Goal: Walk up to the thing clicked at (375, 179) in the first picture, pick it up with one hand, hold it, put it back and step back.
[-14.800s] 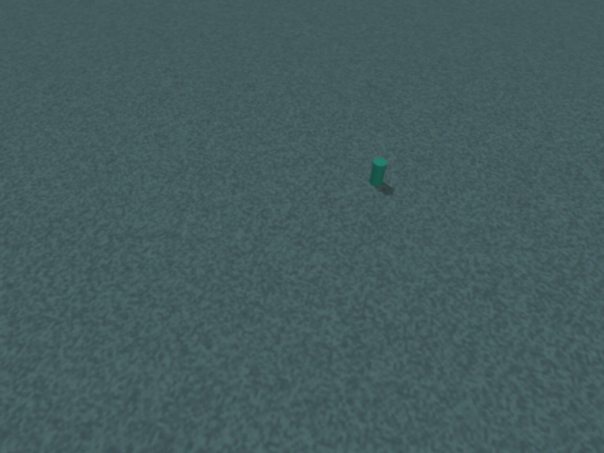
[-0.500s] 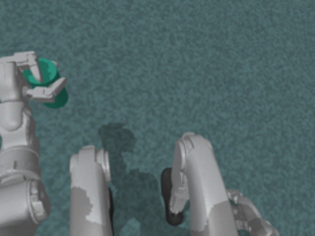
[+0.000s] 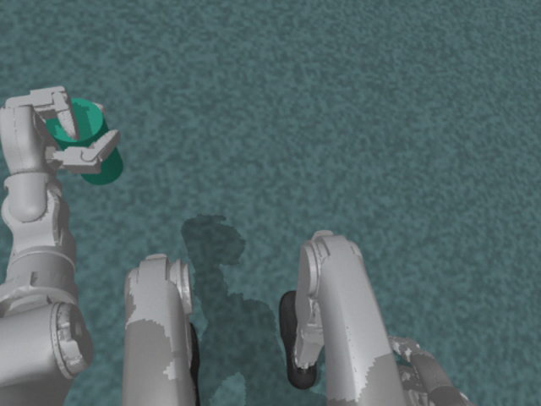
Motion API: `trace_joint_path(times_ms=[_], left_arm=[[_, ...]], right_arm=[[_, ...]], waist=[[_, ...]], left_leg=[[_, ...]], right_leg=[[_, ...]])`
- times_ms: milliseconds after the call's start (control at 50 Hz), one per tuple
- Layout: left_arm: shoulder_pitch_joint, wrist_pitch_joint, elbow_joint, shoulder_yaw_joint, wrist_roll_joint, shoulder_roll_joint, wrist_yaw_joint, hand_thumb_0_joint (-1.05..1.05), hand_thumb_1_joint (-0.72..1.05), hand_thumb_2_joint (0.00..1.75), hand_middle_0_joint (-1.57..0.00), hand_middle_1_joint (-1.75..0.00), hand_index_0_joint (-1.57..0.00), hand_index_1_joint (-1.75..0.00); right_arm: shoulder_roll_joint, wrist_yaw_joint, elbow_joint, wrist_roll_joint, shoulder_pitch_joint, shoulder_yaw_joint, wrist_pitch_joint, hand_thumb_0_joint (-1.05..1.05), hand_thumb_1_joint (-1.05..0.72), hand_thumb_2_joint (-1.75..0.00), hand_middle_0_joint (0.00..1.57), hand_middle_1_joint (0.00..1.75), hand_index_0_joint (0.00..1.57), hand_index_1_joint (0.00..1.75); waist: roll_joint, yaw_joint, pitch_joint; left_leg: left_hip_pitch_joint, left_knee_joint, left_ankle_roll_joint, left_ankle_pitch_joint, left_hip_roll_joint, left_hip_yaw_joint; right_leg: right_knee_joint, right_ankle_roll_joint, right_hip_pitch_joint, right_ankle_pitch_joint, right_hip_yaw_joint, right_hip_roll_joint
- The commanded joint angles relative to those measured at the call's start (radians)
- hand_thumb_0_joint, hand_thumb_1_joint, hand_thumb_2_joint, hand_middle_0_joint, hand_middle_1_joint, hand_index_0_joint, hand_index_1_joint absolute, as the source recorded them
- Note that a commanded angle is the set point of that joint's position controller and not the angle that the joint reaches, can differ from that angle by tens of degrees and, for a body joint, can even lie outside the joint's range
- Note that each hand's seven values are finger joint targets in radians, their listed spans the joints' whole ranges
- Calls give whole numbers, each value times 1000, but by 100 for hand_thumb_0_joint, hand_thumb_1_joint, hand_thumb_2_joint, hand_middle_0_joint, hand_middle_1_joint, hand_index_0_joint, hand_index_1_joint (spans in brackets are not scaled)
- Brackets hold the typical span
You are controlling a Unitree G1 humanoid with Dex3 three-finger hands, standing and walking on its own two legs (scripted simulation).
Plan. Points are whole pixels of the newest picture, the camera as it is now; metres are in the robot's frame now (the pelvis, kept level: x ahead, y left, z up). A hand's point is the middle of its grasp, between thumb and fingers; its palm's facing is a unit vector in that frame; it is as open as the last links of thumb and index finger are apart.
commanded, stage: lift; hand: left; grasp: from the side
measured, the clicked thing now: (89, 146) +0.49 +0.21 -0.07
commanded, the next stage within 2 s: hold in 1.92 s
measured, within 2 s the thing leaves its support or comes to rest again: neither
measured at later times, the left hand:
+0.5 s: hand (51, 123) +0.44 +0.20 +0.07, palm faces +0.08 -1.00 -0.04, open 5.2 cm
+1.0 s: hand out of the picture +0.41 +0.20 +0.26, palm faces +0.13 -0.99 -0.04, open 5.4 cm
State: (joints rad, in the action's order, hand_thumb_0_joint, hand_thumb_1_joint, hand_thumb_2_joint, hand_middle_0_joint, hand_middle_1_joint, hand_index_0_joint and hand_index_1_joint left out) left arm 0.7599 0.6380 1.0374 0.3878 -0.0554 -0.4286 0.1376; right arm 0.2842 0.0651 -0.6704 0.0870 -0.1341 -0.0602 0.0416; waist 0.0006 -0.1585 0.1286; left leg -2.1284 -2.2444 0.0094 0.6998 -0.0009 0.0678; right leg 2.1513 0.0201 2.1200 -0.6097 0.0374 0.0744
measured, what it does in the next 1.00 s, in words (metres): rises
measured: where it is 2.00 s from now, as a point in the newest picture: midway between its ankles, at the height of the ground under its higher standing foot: (243, 373)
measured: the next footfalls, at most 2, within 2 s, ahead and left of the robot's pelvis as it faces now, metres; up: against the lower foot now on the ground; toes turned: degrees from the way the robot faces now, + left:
none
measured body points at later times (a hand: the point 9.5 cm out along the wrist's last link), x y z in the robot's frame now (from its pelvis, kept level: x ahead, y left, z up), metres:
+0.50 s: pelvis +0.01 +0.00 +0.07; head +0.19 +0.03 +0.48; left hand +0.43 +0.26 +0.08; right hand +0.15 -0.26 -0.05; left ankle +0.08 +0.12 -0.35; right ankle +0.11 -0.13 -0.35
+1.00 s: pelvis +0.04 +0.00 +0.23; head +0.16 +0.02 +0.66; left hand +0.40 +0.25 +0.26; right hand +0.21 -0.24 +0.12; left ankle +0.08 +0.12 -0.35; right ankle +0.11 -0.13 -0.35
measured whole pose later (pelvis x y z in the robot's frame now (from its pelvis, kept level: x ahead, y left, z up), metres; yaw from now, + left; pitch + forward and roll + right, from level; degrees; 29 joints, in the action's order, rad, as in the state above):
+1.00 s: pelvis +0.04 +0.00 +0.23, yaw +2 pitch +24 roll -3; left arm 0.25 0.35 0.42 0.18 -0.17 -0.25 0.05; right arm 0.24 -0.04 -0.63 -0.04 -0.16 0.00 -0.03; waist 0.02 -0.03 0.18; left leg -1.29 -1.49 0.00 0.62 0.03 0.03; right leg 1.42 0.02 1.30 -0.54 0.05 0.05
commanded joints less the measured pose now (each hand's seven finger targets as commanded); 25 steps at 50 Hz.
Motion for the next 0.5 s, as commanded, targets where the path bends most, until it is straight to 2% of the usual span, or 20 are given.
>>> trace_joint_path(times_ms=[0, 20, 60, 100, 140, 160, 200, 240, 280, 300, 320, 360, 420, 440, 480], left_arm=[[292, 54, -204, 10, -34, -166, 24, 0, 36, 127, -146, -151, -147, -150], [325, 55, -256, 18, -42, -182, 33, 0, 39, 127, -146, -151, -147, -151], [272, 41, -223, 13, -50, -169, 47, 0, 40, 126, -144, -150, -146, -149], [296, 39, -306, 23, -60, -191, 54, 0, 38, 127, -145, -151, -146, -150], [291, 26, -344, 8, -68, -165, 51, 0, 38, 128, -144, -150, -146, -150], [229, 11, -311, -7, -71, -134, 50, 0, 38, 129, -144, -151, -145, -150], [233, 1, -321, -21, -77, -116, 48, 0, 41, 128, -143, -149, -145, -148], [198, -8, -345, -19, -74, -129, 48, 0, 39, 128, -143, -150, -145, -149], [206, -9, -432, -18, -78, -142, 48, 0, 40, 128, -142, -149, -144, -148], [144, -23, -401, -33, -86, -108, 48, 0, 41, 128, -142, -149, -144, -148], [144, -28, -433, -49, -94, -86, 48, 0, 40, 128, -142, -149, -144, -148], [150, -38, -517, -28, -97, -125, 31, 0, 43, 129, -142, -149, -144, -148], [84, -67, -565, -57, -101, -76, 11, 0, 42, 129, -141, -149, -143, -148], [46, -78, -565, -49, -101, -73, 2, 0, 41, 129, -141, -149, -143, -148], [52, -92, -628, -68, -105, -56, -11, 0, 40, 129, -140, -148, -142, -147]], right_arm=[[217, -12, 56, -15, -145, 82, -17, 0, -95, -91, 20, 30, 20, 30], [214, -14, 53, -19, -147, 83, -18, 0, -95, -91, 20, 30, 20, 30], [216, -18, 61, -25, -140, 85, -20, 0, -94, -91, 20, 30, 20, 30], [214, -22, 66, -29, -148, 92, -22, 0, -94, -91, 20, 30, 20, 30], [206, -24, 72, -33, -149, 93, -25, 0, -94, -91, 20, 30, 20, 30], [204, -27, 82, -39, -142, 96, -28, 0, -94, -91, 20, 30, 20, 30], [200, -33, 87, -45, -129, 100, -34, 0, -93, -90, 20, 30, 20, 30], [199, -38, 100, -52, -125, 104, -36, 0, -93, -90, 20, 30, 20, 30], [196, -42, 108, -55, -124, 109, -41, 0, -93, -90, 20, 30, 20, 30], [196, -44, 114, -61, -115, 109, -42, 0, -93, -90, 20, 30, 20, 30], [189, -46, 122, -65, -115, 109, -47, 0, -93, -90, 20, 30, 20, 30], [188, -53, 129, -70, -114, 111, -50, 0, -92, -90, 20, 30, 20, 30], [179, -59, 140, -80, -103, 114, -53, 0, -92, -90, 20, 30, 20, 30], [177, -63, 143, -85, -99, 119, -55, 0, -92, -90, 20, 30, 20, 30], [167, -68, 148, -90, -97, 119, -59, 0, -92, -90, 20, 30, 20, 30]], waist=[[171, 5, 686], [174, 4, 689], [164, 12, 676], [157, 24, 728], [168, 29, 717], [141, 27, 697], [111, 19, 661], [113, 32, 655], [129, 46, 691], [123, 52, 683], [114, 41, 660], [128, 59, 703], [141, 70, 683], [119, 70, 654], [111, 69, 650]], left_leg=[[459, 332, 8, -144, -21, -28], [447, 334, 10, -137, -22, -29], [459, 347, 13, -132, -22, -31], [478, 348, 14, -145, -21, -40], [484, 375, 12, -130, -21, -37], [483, 385, 15, -120, -21, -35], [448, 395, 21, -89, -22, -37], [480, 423, 22, -70, -19, -36], [511, 447, 20, -75, -19, -34], [543, 461, 16, -87, -16, -25], [527, 470, 18, -80, -16, -27], [578, 499, 16, -96, -14, -22], [651, 556, 10, -108, -10, -5], [652, 570, 13, -90, -8, -3], [682, 598, 14, -93, -7, -5]], right_leg=[[-209, -60, -398, 125, 39, -37], [-212, -59, -403, 122, 38, -39], [-232, -58, -416, 119, 33, -35], [-247, -58, -455, 128, 25, -36], [-264, -60, -470, 114, 25, -36], [-282, -58, -476, 105, 25, -36], [-310, -56, -477, 85, 22, -36], [-340, -56, -493, 69, 15, -35], [-353, -58, -520, 72, 11, -36], [-356, -60, -508, 82, 13, -35], [-373, -59, -520, 76, 13, -36], [-396, -60, -558, 92, 8, -35], [-425, -63, -572, 102, 9, -34], [-449, -60, -581, 89, 7, -34], [-488, -59, -619, 93, 3, -34]])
